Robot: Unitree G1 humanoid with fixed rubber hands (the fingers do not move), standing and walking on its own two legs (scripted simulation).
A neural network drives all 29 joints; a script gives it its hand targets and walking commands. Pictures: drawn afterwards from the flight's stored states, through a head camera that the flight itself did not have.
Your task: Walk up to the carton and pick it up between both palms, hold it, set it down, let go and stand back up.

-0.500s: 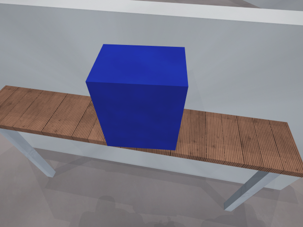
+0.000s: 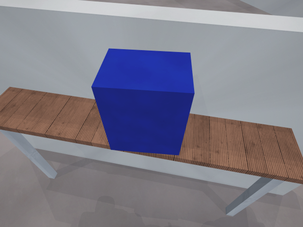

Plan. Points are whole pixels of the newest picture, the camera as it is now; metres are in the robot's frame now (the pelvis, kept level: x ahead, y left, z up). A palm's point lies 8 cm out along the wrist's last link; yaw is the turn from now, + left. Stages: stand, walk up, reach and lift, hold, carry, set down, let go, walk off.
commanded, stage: walk up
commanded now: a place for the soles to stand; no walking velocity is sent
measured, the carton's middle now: (146, 106) +0.48 +0.04 +0.03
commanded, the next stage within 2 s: none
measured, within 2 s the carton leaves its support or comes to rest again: neither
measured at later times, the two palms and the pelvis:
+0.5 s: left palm out of the picture +0.06 +0.33 -0.14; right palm out of the picture +0.08 -0.16 -0.13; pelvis +0.05 +0.09 +0.00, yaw -4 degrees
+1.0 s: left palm (52, 217) +0.19 +0.30 -0.13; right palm out of the picture +0.00 -0.13 -0.15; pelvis +0.07 +0.09 +0.00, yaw -9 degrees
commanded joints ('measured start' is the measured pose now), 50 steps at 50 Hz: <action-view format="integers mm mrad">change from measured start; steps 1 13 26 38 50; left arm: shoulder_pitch -22 113 177 34 -30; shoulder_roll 148 151 44 82 23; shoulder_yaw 48 75 37 41 4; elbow -58 -17 -1 14 91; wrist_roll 1 39 28 10 -4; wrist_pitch -25 -45 -26 -10 -19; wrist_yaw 9 57 36 33 31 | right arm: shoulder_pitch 35 87 75 170 175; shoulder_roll -127 -118 -118 -115 -88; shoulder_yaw -30 -24 -5 14 39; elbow -47 -79 -69 59 150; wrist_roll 1 -37 -6 17 0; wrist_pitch -30 -19 -18 -2 -4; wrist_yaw -8 33 -45 -51 -42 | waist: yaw -3 -7 5 -18 13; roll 28 -116 14 3 -4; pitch -60 -41 4 2 71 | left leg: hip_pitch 81 36 221 105 78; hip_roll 97 76 265 239 202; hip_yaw -148 -37 -97 -32 -32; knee -117 -43 -291 -201 -367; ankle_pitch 87 22 115 387 -212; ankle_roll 33 -35 64 -62 18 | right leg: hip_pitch -34 19 -251 7 5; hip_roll -93 -193 11 -46 -59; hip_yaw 94 197 128 42 123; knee -100 -70 334 53 -49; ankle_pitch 18 209 -112 206 81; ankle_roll -89 -137 -39 -127 -110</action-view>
